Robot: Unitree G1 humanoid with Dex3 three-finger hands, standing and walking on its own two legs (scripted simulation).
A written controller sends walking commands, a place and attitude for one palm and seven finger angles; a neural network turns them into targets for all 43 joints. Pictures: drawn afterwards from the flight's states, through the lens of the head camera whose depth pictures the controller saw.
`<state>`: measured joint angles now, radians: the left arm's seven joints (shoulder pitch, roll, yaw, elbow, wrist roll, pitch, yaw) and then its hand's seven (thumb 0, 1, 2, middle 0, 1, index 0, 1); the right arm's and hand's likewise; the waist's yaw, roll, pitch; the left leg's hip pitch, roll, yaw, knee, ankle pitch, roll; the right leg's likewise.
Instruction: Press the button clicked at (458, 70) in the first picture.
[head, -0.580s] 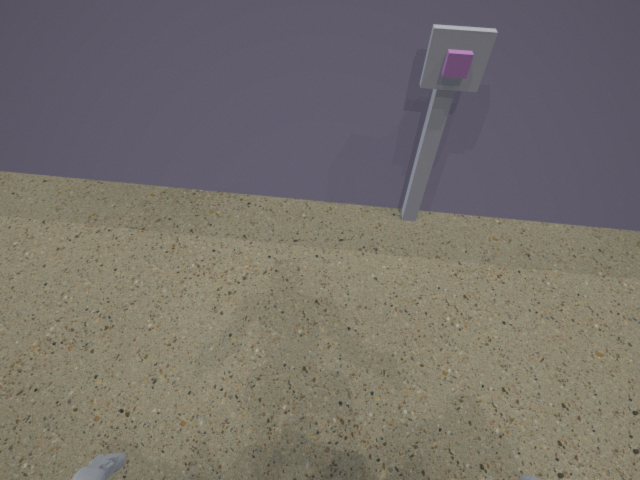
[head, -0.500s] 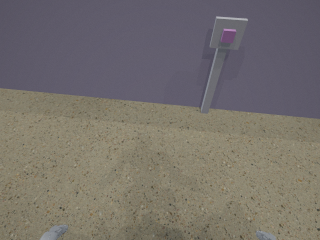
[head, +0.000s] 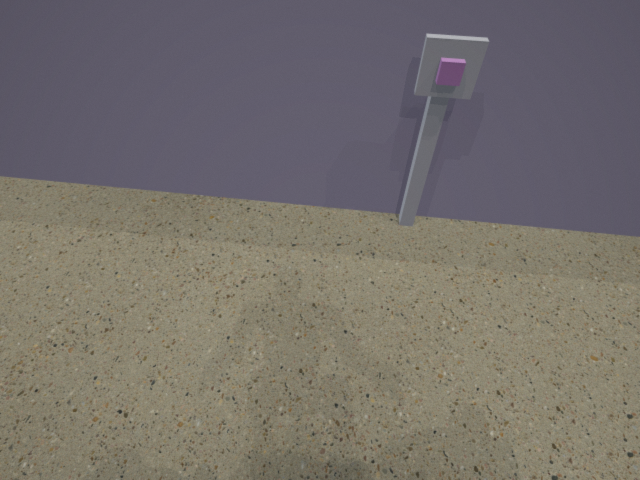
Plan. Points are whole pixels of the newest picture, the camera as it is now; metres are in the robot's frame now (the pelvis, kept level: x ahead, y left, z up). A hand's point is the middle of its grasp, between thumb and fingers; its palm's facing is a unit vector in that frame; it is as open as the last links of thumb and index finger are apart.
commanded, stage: stand and wait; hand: left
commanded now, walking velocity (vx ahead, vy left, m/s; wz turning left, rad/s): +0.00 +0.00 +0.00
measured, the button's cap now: (450, 71) +1.25 -0.33 -0.05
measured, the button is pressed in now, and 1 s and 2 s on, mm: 0 0 0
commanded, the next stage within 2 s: look at it before walking up in 0.50 s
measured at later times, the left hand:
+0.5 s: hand out of the picture +0.06 +0.24 -0.15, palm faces -0.04 -0.94 -0.34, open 7.4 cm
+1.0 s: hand out of the picture +0.05 +0.24 -0.15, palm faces -0.05 -0.94 -0.34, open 7.4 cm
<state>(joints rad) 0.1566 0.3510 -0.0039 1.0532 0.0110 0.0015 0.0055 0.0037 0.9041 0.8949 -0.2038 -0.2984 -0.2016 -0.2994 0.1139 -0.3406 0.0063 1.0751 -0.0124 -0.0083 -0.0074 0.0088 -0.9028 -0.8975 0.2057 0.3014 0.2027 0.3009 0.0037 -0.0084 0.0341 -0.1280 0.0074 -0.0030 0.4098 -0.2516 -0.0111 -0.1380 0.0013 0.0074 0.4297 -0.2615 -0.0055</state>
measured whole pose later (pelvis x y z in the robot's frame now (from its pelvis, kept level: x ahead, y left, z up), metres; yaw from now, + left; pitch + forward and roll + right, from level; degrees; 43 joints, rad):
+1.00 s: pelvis -0.02 +0.00 +0.00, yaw -1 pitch -2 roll +0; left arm 0.15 0.34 -0.01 1.09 0.01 -0.01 0.00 0.00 0.90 0.89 -0.20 -0.30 -0.20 -0.30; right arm 0.12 -0.33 0.01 1.12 -0.01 -0.02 0.00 0.01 -0.90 -0.90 0.21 0.30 0.20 0.30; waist 0.00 -0.01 0.03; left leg -0.14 0.02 0.00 0.36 -0.20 -0.02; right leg -0.15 0.01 0.02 0.38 -0.20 -0.01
